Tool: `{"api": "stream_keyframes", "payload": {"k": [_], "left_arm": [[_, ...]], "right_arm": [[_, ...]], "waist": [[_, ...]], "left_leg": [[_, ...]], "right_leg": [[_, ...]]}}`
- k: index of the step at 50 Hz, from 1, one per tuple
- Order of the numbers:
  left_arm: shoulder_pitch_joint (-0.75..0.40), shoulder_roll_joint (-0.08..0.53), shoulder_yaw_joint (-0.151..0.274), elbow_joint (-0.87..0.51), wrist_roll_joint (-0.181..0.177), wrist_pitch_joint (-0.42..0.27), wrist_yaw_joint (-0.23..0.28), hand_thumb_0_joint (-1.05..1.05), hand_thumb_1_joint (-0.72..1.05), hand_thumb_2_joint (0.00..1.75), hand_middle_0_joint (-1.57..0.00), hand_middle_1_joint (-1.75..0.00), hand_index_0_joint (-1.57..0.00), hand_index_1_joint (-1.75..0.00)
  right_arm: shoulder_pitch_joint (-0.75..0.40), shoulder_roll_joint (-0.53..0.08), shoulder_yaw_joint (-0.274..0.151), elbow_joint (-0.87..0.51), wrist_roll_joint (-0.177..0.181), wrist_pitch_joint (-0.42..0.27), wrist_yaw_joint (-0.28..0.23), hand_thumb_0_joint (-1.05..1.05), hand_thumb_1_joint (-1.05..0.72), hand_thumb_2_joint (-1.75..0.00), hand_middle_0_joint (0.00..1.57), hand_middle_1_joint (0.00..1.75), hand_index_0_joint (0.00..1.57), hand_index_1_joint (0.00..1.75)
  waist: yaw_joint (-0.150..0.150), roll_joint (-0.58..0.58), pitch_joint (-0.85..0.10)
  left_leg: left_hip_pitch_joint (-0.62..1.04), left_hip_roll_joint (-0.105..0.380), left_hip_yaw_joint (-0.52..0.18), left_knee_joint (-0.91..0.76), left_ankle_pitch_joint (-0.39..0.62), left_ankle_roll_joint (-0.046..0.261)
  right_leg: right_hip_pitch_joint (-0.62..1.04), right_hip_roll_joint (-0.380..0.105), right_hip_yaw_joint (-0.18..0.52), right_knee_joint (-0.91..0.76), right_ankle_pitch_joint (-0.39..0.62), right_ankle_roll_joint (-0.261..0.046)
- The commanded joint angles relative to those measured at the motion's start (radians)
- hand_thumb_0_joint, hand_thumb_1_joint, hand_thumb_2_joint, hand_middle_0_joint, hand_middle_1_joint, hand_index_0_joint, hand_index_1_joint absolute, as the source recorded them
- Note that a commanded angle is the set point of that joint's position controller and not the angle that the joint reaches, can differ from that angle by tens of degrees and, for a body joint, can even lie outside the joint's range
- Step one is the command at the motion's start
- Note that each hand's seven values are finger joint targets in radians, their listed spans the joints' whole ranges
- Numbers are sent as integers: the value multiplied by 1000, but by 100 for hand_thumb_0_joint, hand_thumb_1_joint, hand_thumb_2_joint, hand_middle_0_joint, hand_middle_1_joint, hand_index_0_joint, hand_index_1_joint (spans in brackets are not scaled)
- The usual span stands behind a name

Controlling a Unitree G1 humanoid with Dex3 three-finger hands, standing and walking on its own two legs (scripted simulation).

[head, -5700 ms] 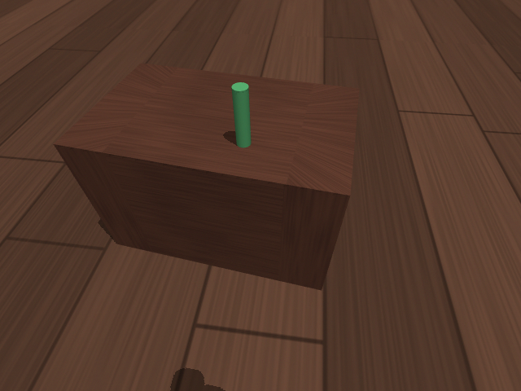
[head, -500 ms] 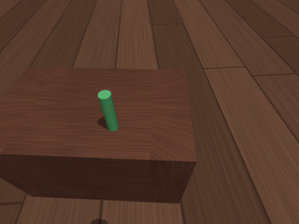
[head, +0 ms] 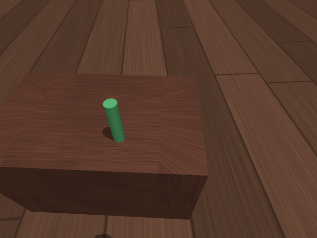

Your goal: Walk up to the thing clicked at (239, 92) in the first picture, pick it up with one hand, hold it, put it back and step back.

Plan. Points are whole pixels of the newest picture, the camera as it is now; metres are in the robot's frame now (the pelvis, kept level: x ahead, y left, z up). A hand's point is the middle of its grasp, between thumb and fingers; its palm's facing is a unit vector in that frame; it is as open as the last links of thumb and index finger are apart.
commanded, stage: stand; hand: left
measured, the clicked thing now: (115, 122) +0.53 +0.20 -0.08
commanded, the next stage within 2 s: go down in 0.90 s
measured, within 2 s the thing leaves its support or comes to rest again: neither
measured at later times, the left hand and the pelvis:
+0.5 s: hand out of the picture +0.06 +0.26 -0.16, palm faces -0.02 -0.94 -0.34, open 7.4 cm; pelvis +0.00 +0.00 +0.00, yaw +0 degrees
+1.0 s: hand out of the picture +0.07 +0.26 -0.16, palm faces -0.02 -0.94 -0.35, open 7.4 cm; pelvis +0.00 +0.00 +0.00, yaw +0 degrees
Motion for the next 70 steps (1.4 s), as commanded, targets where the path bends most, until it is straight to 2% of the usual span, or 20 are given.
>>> {"api": "stream_keyframes", "payload": {"k": [1,28,36,49,50,51,52,53,54,56,58,59,60,61,62,63,64,66,68,70], "left_arm": [[-20,216,38,-53,-4,-21,14,0,90,90,-20,-30,-20,-30],[-6,214,38,-53,1,-18,14,0,90,90,-20,-30,-20,-30],[0,216,39,-61,-1,-21,15,0,90,90,-20,-30,-20,-30],[0,217,38,-57,0,-18,17,0,90,90,-20,-30,-20,-30],[1,219,39,-59,0,-18,17,0,82,82,-13,-22,-14,-22],[-350,13,0,-410,-79,-104,21,0,74,74,-5,-14,-6,-14],[-349,90,12,-473,-110,-144,46,0,66,66,-4,-6,-4,-6],[-264,188,69,-312,-78,-81,56,0,58,58,-2,-1,-1,-3],[-171,230,101,-226,-74,-34,50,0,50,50,-1,-4,0,-6],[-153,225,109,-221,-60,17,40,0,38,34,-2,-5,-1,-6],[-187,229,124,-295,-35,38,34,0,24,25,-3,-5,-2,-6],[-99,256,169,-249,-9,70,26,0,16,23,-4,-5,-3,-6],[11,223,179,-204,0,107,9,0,11,20,-4,-4,-4,-5],[36,182,159,-239,-4,136,-2,0,3,16,-5,-5,-5,-5],[-44,180,151,-328,-6,158,-3,0,-2,14,-5,-6,-6,-5],[-86,216,172,-412,-7,183,-2,0,-5,13,-5,-6,-6,-5],[-63,212,168,-414,-10,215,-7,0,-12,12,-5,-5,-6,-5],[-52,151,137,-400,-14,258,-22,0,-23,11,-6,-6,-6,-6],[-116,185,157,-490,-15,266,-27,0,-34,10,-6,-7,-6,-8],[-60,195,177,-497,-5,285,-31,0,-46,8,-7,-9,-7,-9]], "right_arm": [[-34,-212,-45,-61,-3,-26,-13,0,-90,-90,20,30,20,30],[-17,-216,-49,-60,-3,-20,-10,0,-90,-90,20,30,20,30],[-12,-212,-47,-63,-4,-23,-14,0,-90,-90,20,30,20,30],[-11,-210,-45,-65,-3,-20,-13,0,-90,-90,20,30,20,30],[-7,-212,-45,-65,-4,-21,-13,0,-82,-82,12,22,12,22],[-358,-24,-20,-416,91,-138,-29,0,-74,-74,5,14,5,14],[-337,-61,-18,-452,100,-159,-43,0,-66,-66,5,6,5,6],[-202,-188,-84,-323,78,-141,-65,0,-58,-58,4,5,5,5],[-157,-198,-112,-240,78,-116,-67,0,-50,-50,4,5,5,5],[-178,-191,-137,-265,80,-122,-75,0,-34,-34,4,5,5,5],[-156,-194,-159,-383,65,-141,-75,0,-18,-22,5,5,5,5],[22,-191,-203,-329,48,-124,-67,0,-10,-21,5,5,5,5],[133,-160,-215,-297,42,-109,-53,0,-3,-19,5,5,5,5],[96,-140,-198,-369,47,-111,-43,0,4,-17,5,5,5,5],[-1,-157,-196,-496,48,-117,-42,0,7,-16,5,5,5,5],[-9,-153,-198,-529,51,-110,-43,0,10,-15,5,5,5,5],[47,-108,-181,-469,58,-93,-37,0,16,-14,5,5,5,5],[6,-58,-142,-485,63,-81,-24,0,24,-12,5,5,5,5],[-18,-102,-172,-561,57,-91,-22,0,30,-10,5,5,5,5],[42,-98,-185,-540,53,-84,-22,0,37,-8,5,5,5,5]], "waist": [[1,2,-126],[-4,-3,-71],[-1,-6,-111],[-4,-10,-77],[-2,-10,-81],[-39,25,-108],[0,-21,-145],[-65,37,-50],[-22,43,-25],[-8,-13,-162],[-22,7,-328],[-34,13,-299],[-36,-5,-278],[-30,-27,-311],[-32,-44,-372],[-21,-25,-371],[-11,22,-283],[-4,2,-189],[-16,-12,-213],[-18,10,-196]], "left_leg": [[54,104,-58,-33,224,44],[21,94,-67,-61,53,47],[43,100,-60,-37,183,50],[30,96,-62,-50,138,47],[30,98,-62,-49,134,50],[-64,-29,82,37,0,24],[-6,-22,67,-1,-64,23],[-56,-33,87,15,-118,24],[-106,-29,84,52,-89,17],[-118,-19,72,120,6,22],[-101,-24,62,152,54,26],[-134,-27,65,172,60,32],[-151,-34,70,191,76,34],[-136,-40,71,183,83,34],[-103,-45,71,170,86,35],[-98,-46,76,158,83,34],[-137,-49,80,154,50,31],[-220,-46,81,179,-21,30],[-262,-41,80,208,-96,35],[-280,-38,81,210,-137,36]], "right_leg": [[33,-108,63,-50,197,-39],[-12,-101,67,-70,53,-41],[23,-108,64,-51,160,-40],[1,-102,59,-60,113,-37],[11,-105,61,-60,114,-39],[-164,10,-37,22,34,-23],[-98,11,-44,9,-27,-27],[-182,11,-29,7,-64,-30],[-186,18,-44,46,-54,-31],[-163,30,-40,110,45,-30],[-139,36,-39,153,105,-31],[-179,38,-39,168,112,-33],[-200,41,-40,182,126,-31],[-181,42,-40,175,128,-29],[-146,36,-34,157,129,-25],[-151,31,-34,149,122,-23],[-201,27,-36,143,76,-27],[-283,30,-42,165,-4,-29],[-306,31,-43,188,-70,-28],[-324,29,-36,192,-108,-31]]}}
